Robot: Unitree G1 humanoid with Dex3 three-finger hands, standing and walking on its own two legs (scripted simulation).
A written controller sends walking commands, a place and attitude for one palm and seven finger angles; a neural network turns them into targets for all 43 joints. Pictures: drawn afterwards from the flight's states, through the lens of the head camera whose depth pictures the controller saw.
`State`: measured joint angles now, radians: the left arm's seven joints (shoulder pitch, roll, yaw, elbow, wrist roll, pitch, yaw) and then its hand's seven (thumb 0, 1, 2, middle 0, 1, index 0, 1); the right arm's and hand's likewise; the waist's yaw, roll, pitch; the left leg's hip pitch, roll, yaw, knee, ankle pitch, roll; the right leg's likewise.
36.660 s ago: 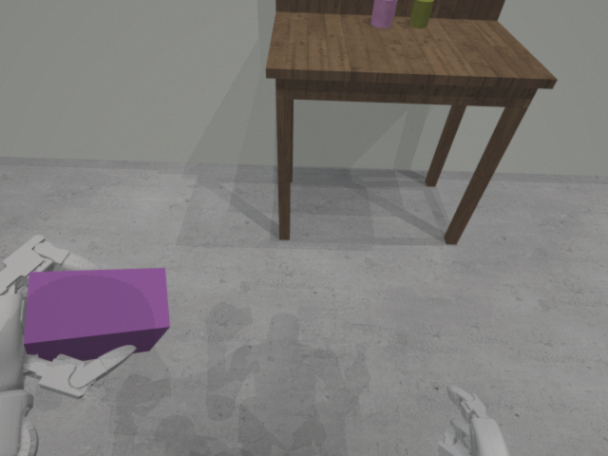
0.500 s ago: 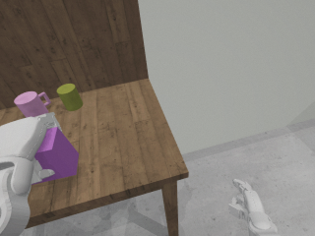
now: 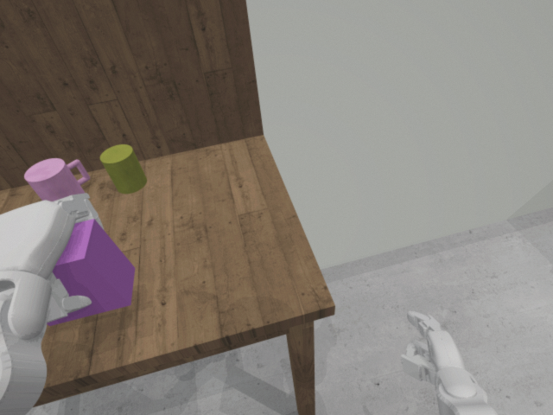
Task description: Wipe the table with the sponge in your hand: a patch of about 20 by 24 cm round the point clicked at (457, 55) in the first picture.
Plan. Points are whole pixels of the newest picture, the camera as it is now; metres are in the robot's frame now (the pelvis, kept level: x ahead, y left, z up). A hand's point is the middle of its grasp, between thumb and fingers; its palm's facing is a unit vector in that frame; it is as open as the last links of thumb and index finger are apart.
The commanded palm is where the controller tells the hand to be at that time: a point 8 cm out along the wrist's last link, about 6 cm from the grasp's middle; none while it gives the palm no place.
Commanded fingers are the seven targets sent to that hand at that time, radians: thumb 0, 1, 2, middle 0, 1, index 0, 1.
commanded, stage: bring the sponge back beside the body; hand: left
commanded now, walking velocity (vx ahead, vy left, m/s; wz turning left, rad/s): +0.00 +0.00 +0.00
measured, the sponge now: (78, 281) +0.21 +0.30 +0.13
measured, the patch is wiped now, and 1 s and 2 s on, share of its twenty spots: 1.00 1.00 1.00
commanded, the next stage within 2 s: step back with the hand held close in 1.50 s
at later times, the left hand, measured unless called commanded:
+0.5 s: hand (70, 264) +0.20 +0.28 +0.18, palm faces +0.16 -0.10 -0.98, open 10.2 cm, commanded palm +0.15 +0.29 +0.25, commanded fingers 0.00 0.10 1.30 -1.20 -1.60 -1.20 -1.60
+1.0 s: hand (81, 266) +0.20 +0.26 +0.18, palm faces +0.18 -0.10 -0.98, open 10.2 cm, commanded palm +0.15 +0.28 +0.24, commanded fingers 0.00 0.10 1.30 -1.20 -1.60 -1.20 -1.60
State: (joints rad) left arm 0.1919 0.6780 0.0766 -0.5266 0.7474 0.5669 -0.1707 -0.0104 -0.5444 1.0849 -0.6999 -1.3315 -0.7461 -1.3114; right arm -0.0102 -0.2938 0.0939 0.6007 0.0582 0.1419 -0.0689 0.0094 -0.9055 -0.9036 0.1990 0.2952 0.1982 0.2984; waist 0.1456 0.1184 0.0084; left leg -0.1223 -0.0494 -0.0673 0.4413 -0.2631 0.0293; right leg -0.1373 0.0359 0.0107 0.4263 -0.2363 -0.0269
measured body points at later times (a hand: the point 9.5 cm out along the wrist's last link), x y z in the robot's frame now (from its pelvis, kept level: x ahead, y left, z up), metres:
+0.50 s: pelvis +0.00 +0.00 +0.00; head -0.01 -0.05 +0.45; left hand +0.19 +0.28 +0.23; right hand +0.27 -0.18 -0.07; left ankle -0.01 +0.10 -0.74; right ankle +0.00 -0.10 -0.74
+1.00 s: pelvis +0.00 -0.01 +0.00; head -0.02 -0.06 +0.45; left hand +0.19 +0.27 +0.23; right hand +0.26 -0.20 -0.07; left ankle -0.01 +0.10 -0.74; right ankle +0.00 -0.10 -0.74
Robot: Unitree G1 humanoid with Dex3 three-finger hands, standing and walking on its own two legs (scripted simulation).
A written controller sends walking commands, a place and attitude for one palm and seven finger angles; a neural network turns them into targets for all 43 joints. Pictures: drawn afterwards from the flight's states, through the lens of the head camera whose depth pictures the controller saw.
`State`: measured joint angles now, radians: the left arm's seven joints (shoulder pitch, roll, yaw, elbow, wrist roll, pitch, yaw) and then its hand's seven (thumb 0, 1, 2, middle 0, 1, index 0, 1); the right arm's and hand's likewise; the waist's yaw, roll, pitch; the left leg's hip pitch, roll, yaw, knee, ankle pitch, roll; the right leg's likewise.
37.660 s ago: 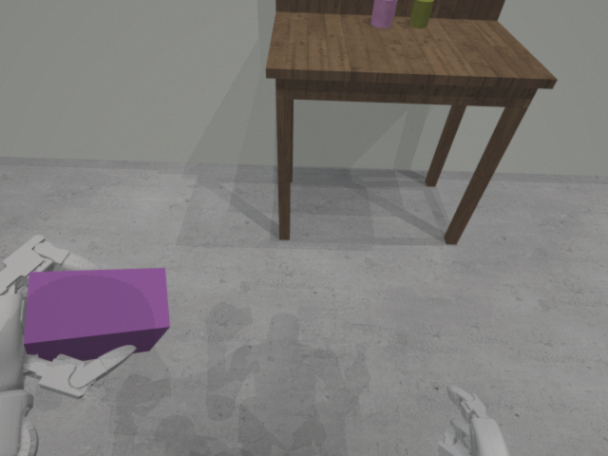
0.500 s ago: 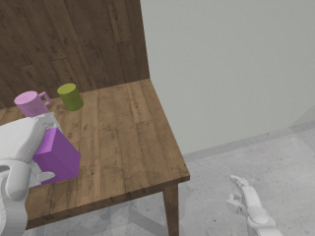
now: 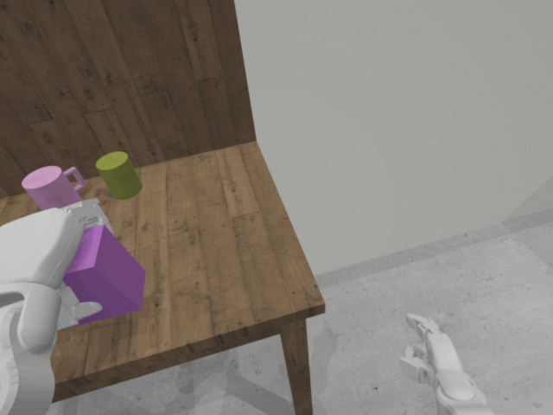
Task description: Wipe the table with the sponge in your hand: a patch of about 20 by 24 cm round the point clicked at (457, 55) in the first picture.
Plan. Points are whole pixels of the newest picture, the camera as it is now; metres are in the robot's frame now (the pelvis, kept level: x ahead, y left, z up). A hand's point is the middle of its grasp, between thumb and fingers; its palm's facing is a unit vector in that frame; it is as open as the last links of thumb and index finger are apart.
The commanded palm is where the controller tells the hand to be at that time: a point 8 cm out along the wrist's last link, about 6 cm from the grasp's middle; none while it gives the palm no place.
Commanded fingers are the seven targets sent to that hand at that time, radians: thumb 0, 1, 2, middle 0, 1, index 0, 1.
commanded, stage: bring the sponge back beside the body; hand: left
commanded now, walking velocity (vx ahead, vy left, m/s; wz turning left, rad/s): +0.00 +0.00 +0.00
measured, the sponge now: (89, 286) +0.20 +0.28 +0.14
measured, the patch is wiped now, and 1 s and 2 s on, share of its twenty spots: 1.00 1.00 1.00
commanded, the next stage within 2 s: step back with the hand held close in 0.50 s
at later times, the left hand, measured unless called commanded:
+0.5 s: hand (80, 264) +0.20 +0.27 +0.18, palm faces +0.20 -0.11 -0.97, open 10.2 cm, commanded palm +0.15 +0.28 +0.24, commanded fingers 0.00 0.10 1.30 -1.20 -1.60 -1.20 -1.60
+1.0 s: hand (77, 271) +0.18 +0.24 +0.21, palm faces +0.37 -0.77 -0.53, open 10.2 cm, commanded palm +0.12 +0.30 +0.23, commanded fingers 0.00 0.10 1.30 -1.20 -1.60 -1.20 -1.60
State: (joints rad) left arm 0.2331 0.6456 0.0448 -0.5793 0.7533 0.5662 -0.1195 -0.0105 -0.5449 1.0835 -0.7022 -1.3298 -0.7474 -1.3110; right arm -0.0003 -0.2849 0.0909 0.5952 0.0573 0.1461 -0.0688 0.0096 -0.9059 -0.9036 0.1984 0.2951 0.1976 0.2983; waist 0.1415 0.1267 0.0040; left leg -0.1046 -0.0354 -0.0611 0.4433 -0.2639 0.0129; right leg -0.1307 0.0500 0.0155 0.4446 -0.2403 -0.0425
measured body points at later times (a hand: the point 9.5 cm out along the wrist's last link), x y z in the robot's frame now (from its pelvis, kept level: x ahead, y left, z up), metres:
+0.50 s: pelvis +0.00 -0.01 +0.00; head -0.02 -0.06 +0.45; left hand +0.19 +0.27 +0.23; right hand +0.27 -0.20 -0.07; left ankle -0.01 +0.12 -0.74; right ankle +0.00 -0.09 -0.74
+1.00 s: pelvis -0.03 +0.01 -0.01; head +0.00 +0.01 +0.44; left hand +0.15 +0.28 +0.24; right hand +0.14 -0.24 -0.11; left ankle -0.01 +0.11 -0.74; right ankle +0.00 -0.09 -0.74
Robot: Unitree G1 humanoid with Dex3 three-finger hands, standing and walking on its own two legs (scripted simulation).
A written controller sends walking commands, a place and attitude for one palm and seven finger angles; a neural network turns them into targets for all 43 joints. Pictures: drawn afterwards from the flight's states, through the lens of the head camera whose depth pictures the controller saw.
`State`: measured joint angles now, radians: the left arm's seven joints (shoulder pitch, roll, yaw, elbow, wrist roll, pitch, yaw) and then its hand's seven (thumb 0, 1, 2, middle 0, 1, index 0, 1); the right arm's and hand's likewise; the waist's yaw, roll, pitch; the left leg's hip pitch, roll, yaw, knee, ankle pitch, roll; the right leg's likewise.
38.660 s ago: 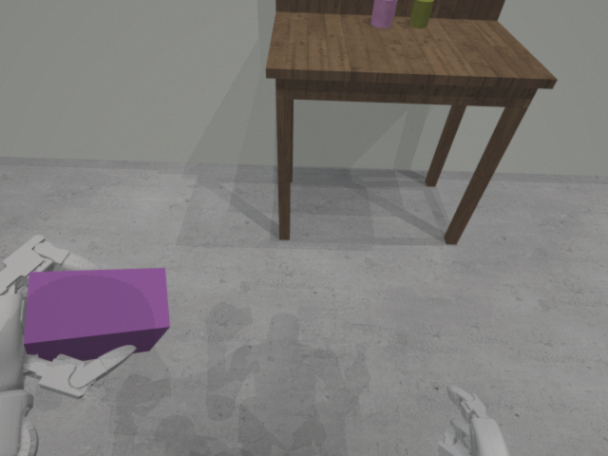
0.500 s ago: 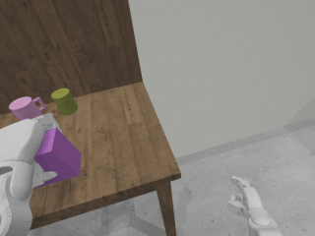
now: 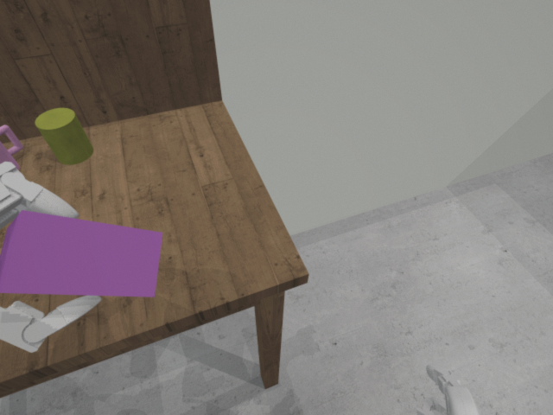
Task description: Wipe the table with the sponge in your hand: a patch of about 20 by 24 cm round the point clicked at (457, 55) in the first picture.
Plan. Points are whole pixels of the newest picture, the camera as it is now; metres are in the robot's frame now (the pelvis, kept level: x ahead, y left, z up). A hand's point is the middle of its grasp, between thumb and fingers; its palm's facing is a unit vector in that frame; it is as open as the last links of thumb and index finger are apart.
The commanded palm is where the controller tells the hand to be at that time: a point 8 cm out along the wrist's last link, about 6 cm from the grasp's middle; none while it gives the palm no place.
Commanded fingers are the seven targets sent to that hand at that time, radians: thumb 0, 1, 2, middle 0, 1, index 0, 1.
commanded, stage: step back with the hand held close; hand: left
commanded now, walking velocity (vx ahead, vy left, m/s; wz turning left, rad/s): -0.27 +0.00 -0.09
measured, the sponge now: (98, 263) +0.23 +0.19 +0.19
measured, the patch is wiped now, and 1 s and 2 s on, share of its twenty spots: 1.00 1.00 1.00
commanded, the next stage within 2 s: stop stepping back and stand still in 0.56 s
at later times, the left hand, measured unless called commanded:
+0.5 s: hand out of the picture +0.12 +0.27 +0.23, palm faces +0.47 -0.78 -0.42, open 10.3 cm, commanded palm +0.08 +0.30 +0.24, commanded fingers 0.00 0.10 1.30 -1.20 -1.60 -1.20 -1.60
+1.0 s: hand out of the picture +0.02 +0.31 +0.20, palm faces +0.51 -0.81 -0.28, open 10.3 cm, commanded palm -0.06 +0.33 +0.24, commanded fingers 0.00 0.10 1.30 -1.20 -1.60 -1.20 -1.60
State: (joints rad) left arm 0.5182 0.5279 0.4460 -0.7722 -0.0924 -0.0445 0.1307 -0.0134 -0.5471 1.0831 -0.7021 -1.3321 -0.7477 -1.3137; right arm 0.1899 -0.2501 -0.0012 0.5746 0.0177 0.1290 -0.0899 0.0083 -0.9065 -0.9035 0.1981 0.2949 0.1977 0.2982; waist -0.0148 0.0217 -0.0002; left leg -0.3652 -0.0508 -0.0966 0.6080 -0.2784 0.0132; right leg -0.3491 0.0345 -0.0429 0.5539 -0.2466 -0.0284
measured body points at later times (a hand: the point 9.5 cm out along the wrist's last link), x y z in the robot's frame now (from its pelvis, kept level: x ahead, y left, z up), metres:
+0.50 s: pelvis -0.10 +0.03 +0.00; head -0.07 +0.03 +0.45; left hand +0.09 +0.31 +0.25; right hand +0.10 -0.19 -0.09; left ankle +0.02 +0.11 -0.73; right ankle -0.28 -0.08 -0.72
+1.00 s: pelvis -0.21 +0.05 +0.00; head -0.24 +0.04 +0.45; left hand -0.01 +0.35 +0.21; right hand -0.10 -0.24 -0.10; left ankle -0.25 +0.18 -0.73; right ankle -0.26 -0.07 -0.73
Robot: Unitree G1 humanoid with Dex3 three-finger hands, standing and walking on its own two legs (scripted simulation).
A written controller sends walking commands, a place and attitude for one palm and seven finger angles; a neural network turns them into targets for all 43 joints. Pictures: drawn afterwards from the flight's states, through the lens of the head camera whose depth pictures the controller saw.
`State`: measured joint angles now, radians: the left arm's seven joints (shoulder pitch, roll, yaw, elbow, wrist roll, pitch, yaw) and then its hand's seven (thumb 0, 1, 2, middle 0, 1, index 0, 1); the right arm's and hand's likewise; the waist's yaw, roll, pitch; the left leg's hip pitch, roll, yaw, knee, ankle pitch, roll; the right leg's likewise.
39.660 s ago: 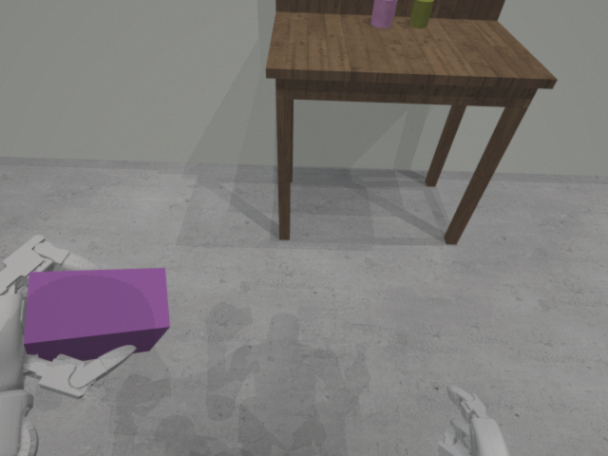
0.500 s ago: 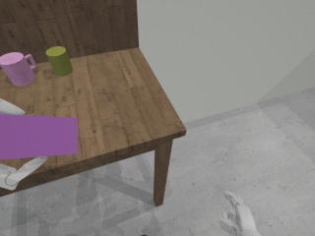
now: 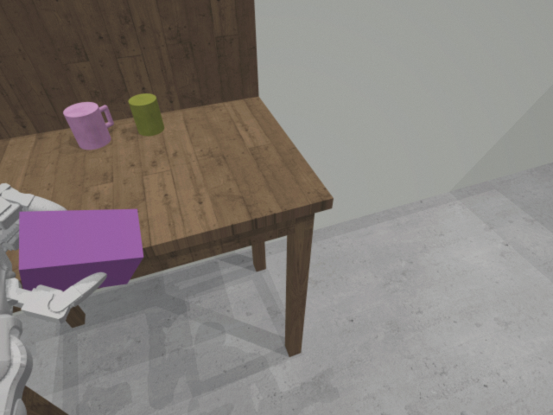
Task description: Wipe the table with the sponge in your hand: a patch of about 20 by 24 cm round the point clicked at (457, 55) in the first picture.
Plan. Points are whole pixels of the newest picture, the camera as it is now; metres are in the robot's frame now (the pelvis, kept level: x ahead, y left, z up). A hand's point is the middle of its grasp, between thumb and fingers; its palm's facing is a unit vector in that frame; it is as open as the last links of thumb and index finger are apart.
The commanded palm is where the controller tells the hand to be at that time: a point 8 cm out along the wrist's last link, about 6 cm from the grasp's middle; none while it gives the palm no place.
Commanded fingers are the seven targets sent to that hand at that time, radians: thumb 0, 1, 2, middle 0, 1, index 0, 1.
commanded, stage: stop stepping back and stand still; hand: left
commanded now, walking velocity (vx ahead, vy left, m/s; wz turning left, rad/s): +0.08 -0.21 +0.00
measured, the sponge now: (98, 251) +0.27 +0.22 +0.17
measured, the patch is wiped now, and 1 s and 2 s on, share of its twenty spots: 1.00 1.00 1.00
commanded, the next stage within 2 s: stand and wait in 0.50 s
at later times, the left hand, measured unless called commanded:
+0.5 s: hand (25, 308) +0.17 +0.23 +0.21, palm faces +0.44 -0.86 -0.28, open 10.3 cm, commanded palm +0.11 +0.28 +0.24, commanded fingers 0.00 0.10 1.30 -1.20 -1.60 -1.20 -1.60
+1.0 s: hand (4, 302) +0.17 +0.25 +0.22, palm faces +0.39 -0.83 -0.41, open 10.3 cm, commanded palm +0.12 +0.30 +0.24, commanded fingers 0.00 0.10 1.30 -1.20 -1.60 -1.20 -1.60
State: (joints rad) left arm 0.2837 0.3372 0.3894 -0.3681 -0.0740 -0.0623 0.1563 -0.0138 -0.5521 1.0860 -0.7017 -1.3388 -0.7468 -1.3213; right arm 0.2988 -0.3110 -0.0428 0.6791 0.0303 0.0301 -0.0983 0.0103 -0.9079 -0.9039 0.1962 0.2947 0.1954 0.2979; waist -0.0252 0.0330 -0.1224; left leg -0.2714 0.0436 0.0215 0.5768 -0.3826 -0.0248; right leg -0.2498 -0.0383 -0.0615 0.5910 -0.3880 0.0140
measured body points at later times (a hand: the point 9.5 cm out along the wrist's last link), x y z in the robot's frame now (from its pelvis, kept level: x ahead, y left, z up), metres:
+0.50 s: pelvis -0.05 +0.00 +0.01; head -0.08 -0.01 +0.46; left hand +0.14 +0.27 +0.23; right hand +0.11 -0.24 -0.08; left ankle -0.04 +0.15 -0.69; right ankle -0.03 -0.08 -0.73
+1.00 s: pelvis -0.04 +0.03 +0.01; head -0.04 +0.02 +0.46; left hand +0.15 +0.29 +0.24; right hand +0.13 -0.20 -0.08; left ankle -0.04 +0.16 -0.73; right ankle -0.03 -0.08 -0.73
